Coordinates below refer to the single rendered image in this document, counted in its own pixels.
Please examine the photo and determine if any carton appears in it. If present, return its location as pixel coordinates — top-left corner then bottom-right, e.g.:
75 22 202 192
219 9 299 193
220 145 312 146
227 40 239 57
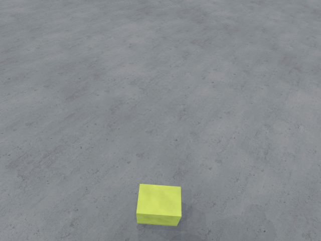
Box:
136 184 182 226

